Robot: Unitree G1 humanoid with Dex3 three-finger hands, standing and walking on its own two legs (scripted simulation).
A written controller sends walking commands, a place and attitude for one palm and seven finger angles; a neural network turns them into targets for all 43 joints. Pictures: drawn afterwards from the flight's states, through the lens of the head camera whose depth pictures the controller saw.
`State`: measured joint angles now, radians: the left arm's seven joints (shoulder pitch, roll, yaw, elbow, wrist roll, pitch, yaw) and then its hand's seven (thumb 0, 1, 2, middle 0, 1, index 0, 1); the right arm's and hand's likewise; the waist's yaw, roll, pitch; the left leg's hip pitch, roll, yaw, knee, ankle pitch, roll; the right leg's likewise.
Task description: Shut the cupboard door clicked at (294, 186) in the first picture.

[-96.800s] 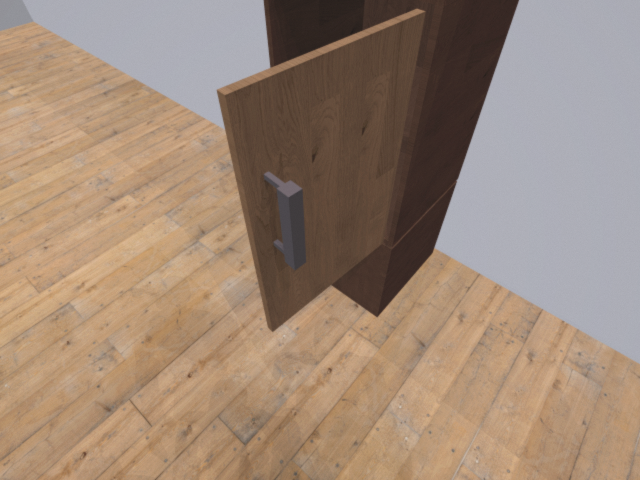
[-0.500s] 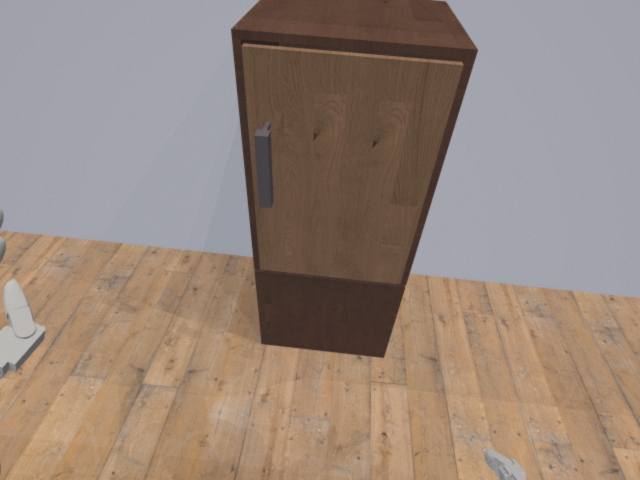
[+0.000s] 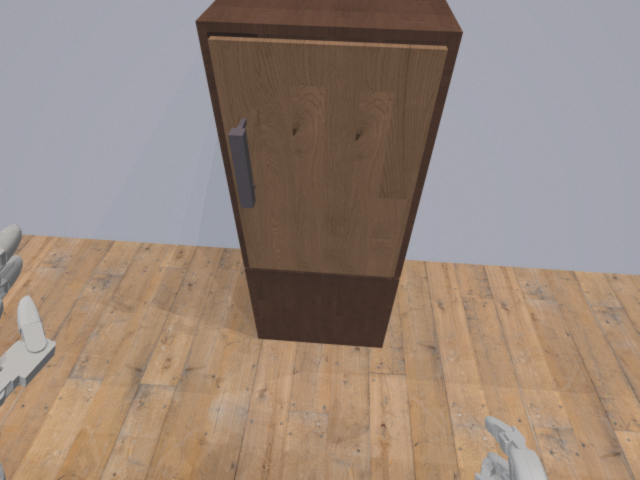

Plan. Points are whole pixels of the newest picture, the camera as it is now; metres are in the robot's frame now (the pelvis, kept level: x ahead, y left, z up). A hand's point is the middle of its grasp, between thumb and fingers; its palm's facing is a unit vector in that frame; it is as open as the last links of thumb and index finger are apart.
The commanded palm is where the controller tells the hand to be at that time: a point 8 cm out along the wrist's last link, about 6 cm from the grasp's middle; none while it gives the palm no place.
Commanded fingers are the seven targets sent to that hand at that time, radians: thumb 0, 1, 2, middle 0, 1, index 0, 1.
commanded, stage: stop stepping back and stand still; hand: left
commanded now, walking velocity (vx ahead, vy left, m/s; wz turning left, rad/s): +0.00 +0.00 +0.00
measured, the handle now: (245, 164) +0.69 +0.19 +0.02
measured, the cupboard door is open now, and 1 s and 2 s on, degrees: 0 0 0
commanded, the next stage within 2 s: let the arm hang, fingers relaxed in 0.10 s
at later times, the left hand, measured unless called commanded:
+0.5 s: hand out of the picture +0.02 +0.18 -0.17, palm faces -0.01 -0.99 -0.16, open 7.4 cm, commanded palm none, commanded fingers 0.00 0.90 0.90 -0.20 -0.30 -0.20 -0.30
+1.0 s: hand out of the picture -0.11 +0.18 -0.17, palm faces +0.08 -0.98 -0.18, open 7.4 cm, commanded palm none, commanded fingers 0.00 0.90 0.90 -0.20 -0.30 -0.20 -0.30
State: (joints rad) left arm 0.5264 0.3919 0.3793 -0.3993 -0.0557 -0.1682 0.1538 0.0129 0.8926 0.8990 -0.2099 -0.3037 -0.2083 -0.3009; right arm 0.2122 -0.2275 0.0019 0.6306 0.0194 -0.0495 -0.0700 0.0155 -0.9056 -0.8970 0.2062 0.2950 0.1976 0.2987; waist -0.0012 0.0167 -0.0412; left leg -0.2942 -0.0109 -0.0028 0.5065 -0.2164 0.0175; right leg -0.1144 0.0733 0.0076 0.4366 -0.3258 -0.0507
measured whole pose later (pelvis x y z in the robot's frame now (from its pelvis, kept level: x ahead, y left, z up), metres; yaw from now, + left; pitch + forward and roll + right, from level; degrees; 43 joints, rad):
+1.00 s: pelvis -0.04 +0.02 +0.00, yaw +2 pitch -2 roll -1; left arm 0.41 0.13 0.00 1.15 0.01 0.01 0.03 0.00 0.91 0.90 -0.20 -0.30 -0.19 -0.30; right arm 0.32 -0.11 0.00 1.11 -0.02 0.03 -0.04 0.01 -0.91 -0.90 0.21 0.29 0.20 0.30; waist 0.00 0.02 0.00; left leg -0.28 -0.04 -0.02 0.43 -0.11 0.04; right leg -0.13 0.04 -0.02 0.44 -0.28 -0.03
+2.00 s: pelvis -0.01 +0.00 +0.01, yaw +1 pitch -2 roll +0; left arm 0.30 0.16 0.01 1.13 0.01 -0.01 0.03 0.00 0.91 0.90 -0.20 -0.30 -0.20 -0.30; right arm 0.23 -0.18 0.01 1.12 -0.01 0.00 -0.04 0.01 -0.91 -0.90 0.20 0.29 0.20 0.30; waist 0.00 0.00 0.04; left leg -0.21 -0.04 -0.02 0.40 -0.15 0.02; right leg -0.04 0.05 -0.01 0.37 -0.28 -0.05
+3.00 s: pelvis +0.00 +0.00 +0.01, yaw +1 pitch -2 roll +0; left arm 0.33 0.14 0.00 1.13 0.01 -0.01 0.04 0.00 0.91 0.90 -0.20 -0.30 -0.20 -0.30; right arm 0.26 -0.16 0.01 1.13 -0.01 0.00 -0.04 0.01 -0.91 -0.90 0.20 0.29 0.20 0.30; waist 0.00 -0.01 0.04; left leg -0.19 -0.03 -0.02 0.39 -0.17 0.02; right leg -0.02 0.05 -0.01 0.35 -0.30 -0.06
